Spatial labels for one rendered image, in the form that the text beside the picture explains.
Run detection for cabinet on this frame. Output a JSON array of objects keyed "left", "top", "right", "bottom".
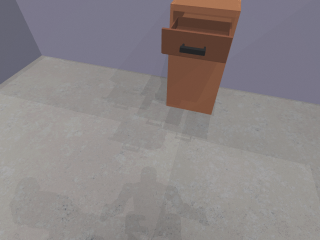
[{"left": 166, "top": 0, "right": 241, "bottom": 115}]

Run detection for handle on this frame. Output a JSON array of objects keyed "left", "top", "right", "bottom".
[{"left": 179, "top": 43, "right": 206, "bottom": 56}]

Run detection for drawer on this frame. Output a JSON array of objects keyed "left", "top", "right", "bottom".
[{"left": 161, "top": 16, "right": 233, "bottom": 63}]

